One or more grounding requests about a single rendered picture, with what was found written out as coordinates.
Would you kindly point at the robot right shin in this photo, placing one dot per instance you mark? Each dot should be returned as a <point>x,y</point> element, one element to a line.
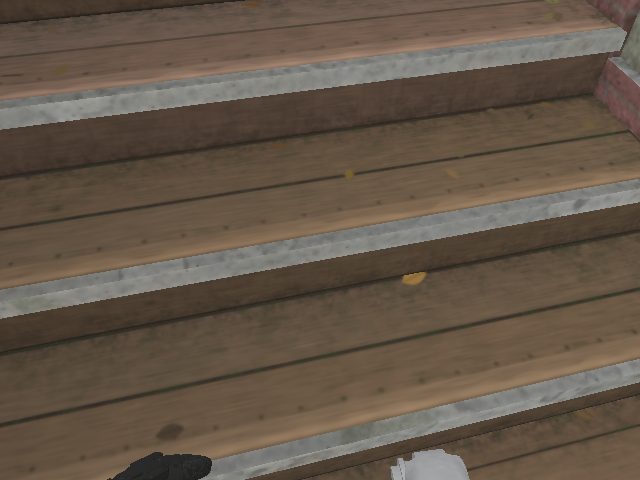
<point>458,457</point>

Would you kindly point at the robot right thigh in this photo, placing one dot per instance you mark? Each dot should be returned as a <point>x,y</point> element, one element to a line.
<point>429,465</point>

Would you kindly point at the left robot hand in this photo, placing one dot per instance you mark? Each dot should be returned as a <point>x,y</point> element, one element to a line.
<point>169,467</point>

